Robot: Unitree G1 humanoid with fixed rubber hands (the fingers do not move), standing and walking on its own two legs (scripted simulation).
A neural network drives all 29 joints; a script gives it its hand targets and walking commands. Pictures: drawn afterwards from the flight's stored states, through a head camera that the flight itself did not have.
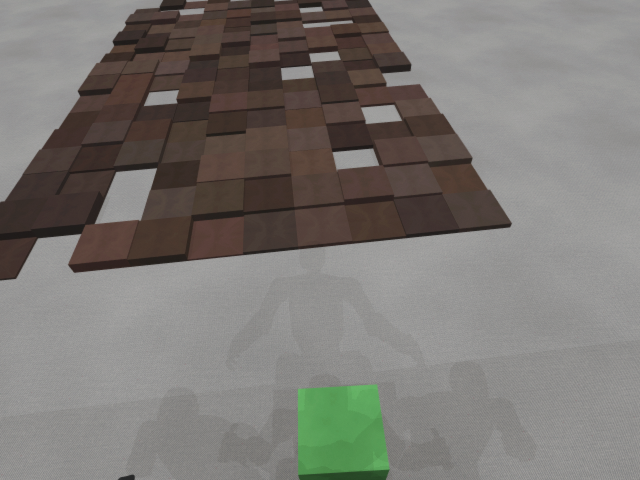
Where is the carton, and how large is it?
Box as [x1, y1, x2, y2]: [298, 384, 389, 479]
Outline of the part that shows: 376,384 298,389 298,475 300,479 385,479 389,469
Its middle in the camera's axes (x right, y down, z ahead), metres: +0.05 +0.53 +1.05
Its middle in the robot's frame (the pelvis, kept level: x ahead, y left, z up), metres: +0.38 +0.01 -0.66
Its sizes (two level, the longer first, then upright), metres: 0.210 0.200 0.250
